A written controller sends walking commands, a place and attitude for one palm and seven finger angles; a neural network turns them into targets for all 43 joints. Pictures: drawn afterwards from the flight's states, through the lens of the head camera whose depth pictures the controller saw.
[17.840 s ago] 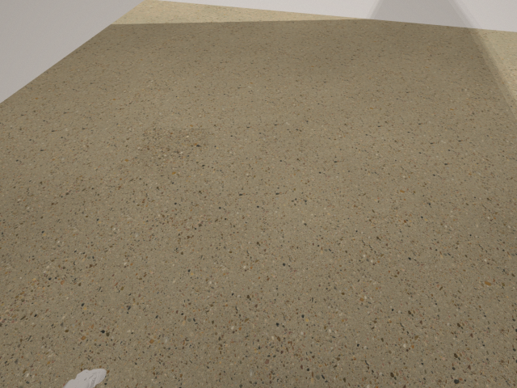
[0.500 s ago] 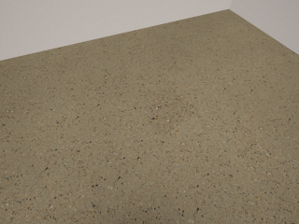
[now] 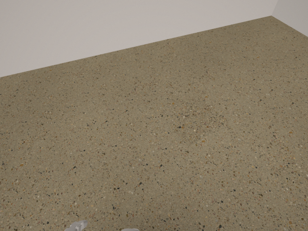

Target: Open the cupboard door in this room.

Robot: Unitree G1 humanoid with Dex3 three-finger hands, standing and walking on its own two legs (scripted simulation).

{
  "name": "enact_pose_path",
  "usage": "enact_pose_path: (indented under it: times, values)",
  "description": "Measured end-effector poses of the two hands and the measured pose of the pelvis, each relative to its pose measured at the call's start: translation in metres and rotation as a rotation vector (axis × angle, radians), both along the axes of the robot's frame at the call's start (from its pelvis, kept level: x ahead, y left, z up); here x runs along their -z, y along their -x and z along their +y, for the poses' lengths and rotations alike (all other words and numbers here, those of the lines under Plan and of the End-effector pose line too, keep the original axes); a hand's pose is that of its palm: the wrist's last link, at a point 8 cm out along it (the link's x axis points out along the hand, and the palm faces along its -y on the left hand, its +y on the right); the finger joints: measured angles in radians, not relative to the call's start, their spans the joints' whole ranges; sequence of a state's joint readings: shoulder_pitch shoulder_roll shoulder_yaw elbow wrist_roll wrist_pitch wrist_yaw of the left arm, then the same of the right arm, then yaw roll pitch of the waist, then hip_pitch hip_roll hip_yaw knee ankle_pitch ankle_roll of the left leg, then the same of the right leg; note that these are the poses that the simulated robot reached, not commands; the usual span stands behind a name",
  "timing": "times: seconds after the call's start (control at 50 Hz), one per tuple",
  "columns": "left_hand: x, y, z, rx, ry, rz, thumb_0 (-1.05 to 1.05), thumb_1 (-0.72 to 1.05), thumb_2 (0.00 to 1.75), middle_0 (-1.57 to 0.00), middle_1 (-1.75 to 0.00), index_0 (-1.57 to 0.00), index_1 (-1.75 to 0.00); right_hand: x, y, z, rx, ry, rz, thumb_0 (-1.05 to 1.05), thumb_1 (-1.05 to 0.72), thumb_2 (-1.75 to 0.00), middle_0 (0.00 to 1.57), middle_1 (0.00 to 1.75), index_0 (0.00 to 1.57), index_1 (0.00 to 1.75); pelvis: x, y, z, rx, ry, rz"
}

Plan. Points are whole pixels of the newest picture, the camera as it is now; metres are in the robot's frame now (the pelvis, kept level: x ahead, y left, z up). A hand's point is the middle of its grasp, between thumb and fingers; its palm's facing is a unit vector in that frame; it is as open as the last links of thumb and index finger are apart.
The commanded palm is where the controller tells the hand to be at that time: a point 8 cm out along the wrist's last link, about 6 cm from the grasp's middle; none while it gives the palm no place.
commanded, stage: turn or walk to find it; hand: left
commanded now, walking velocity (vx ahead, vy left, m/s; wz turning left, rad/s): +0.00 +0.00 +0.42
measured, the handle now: out of the picture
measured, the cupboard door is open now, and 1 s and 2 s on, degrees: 0 0 0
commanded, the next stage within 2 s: none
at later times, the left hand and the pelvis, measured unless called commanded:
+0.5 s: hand out of the picture -0.07 +0.26 -0.18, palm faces +0.26 -0.93 -0.24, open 7.4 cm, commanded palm none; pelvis -0.04 +0.04 +0.00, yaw +13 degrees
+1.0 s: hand out of the picture -0.06 +0.20 -0.14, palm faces +0.41 -0.87 -0.27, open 7.4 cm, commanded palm none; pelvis -0.06 -0.01 +0.00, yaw +25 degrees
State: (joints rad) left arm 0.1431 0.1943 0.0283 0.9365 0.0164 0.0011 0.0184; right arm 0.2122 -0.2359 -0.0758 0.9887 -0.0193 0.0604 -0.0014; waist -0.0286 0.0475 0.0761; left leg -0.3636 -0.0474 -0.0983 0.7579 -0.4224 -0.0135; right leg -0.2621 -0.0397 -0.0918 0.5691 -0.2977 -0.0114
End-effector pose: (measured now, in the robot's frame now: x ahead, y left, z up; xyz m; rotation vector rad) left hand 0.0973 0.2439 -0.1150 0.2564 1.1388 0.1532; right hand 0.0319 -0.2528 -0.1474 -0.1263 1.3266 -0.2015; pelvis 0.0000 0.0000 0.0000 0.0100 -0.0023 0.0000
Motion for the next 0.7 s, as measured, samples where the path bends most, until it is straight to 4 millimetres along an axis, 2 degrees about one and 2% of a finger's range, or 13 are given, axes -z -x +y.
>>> enact_pose_path:
  times: [0.1,0.2,0.3,0.4,0.46,0.58,0.7]
  values:
    - [-0.005,0.029,-0.012,-0.055,0.011,0.030,0.00,0.90,0.90,-0.20,-0.30,-0.20,-0.30,-0.002,0.002,-0.011,-0.037,-0.004,0.033,0.01,-0.91,-0.89,0.20,0.30,0.20,0.30,-0.006,0.005,-0.006,-0.052,-0.011,-0.011]
    - [0.000,0.062,-0.012,-0.122,0.030,0.068,0.00,0.90,0.90,-0.20,-0.30,-0.21,-0.30,-0.006,-0.003,-0.008,-0.095,0.004,0.057,0.01,-0.91,-0.89,0.20,0.30,0.20,0.30,-0.008,0.010,-0.005,-0.099,-0.017,-0.012]
    - [0.011,0.105,0.007,-0.203,0.047,0.115,0.00,0.90,0.90,-0.20,-0.30,-0.21,-0.30,-0.013,-0.026,0.010,-0.182,0.026,0.034,0.01,-0.91,-0.89,0.20,0.30,0.20,0.30,-0.006,0.018,0.007,-0.145,-0.008,-0.012]
    - [0.035,0.154,0.039,-0.295,0.068,0.180,0.00,0.90,0.90,-0.20,-0.30,-0.21,-0.30,-0.020,-0.058,0.042,-0.274,0.066,-0.070,0.01,-0.91,-0.89,0.20,0.30,0.20,0.30,0.006,0.029,0.030,-0.190,0.010,-0.018]
    - [0.036,0.174,0.053,-0.329,0.065,0.232,0.00,0.90,0.90,-0.20,-0.30,-0.20,-0.30,-0.031,-0.068,0.060,-0.310,0.073,-0.120,0.01,-0.91,-0.89,0.20,0.30,0.20,0.30,0.002,0.035,0.038,-0.201,0.017,-0.024]
    - [0.022,0.183,0.067,-0.364,0.065,0.192,0.00,0.91,0.90,-0.20,-0.30,-0.20,-0.30,-0.042,-0.069,0.081,-0.358,0.066,-0.136,0.01,-0.91,-0.89,0.20,0.30,0.20,0.30,-0.011,0.043,0.046,-0.246,0.037,-0.020]
    - [0.014,0.174,0.065,-0.379,0.055,0.123,0.00,0.90,0.90,-0.20,-0.30,-0.20,-0.30,-0.038,-0.057,0.082,-0.374,0.040,-0.114,0.01,-0.90,-0.89,0.20,0.30,0.20,0.30,-0.013,0.051,0.042,-0.294,0.035,-0.021]
